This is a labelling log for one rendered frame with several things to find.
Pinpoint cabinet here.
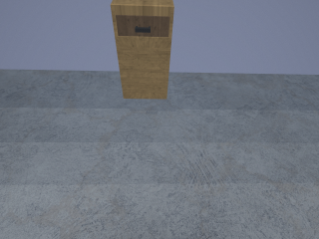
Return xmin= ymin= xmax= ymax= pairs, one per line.
xmin=111 ymin=0 xmax=174 ymax=100

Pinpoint handle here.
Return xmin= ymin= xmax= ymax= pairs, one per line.
xmin=135 ymin=26 xmax=151 ymax=33

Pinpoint drawer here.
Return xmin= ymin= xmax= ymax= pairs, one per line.
xmin=116 ymin=15 xmax=170 ymax=38

